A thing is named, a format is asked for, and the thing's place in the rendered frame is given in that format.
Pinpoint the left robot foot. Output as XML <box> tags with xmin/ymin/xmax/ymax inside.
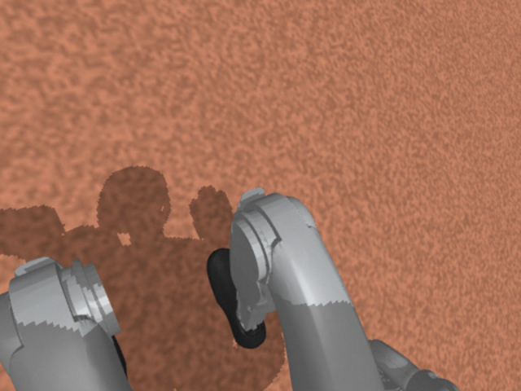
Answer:
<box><xmin>112</xmin><ymin>336</ymin><xmax>128</xmax><ymax>379</ymax></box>

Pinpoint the right robot hand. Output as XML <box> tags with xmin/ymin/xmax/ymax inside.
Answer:
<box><xmin>368</xmin><ymin>340</ymin><xmax>421</xmax><ymax>391</ymax></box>

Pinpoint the right robot arm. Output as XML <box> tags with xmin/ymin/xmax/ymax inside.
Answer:
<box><xmin>405</xmin><ymin>369</ymin><xmax>460</xmax><ymax>391</ymax></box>

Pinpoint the right robot foot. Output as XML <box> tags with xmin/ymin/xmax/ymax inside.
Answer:
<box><xmin>207</xmin><ymin>248</ymin><xmax>266</xmax><ymax>349</ymax></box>

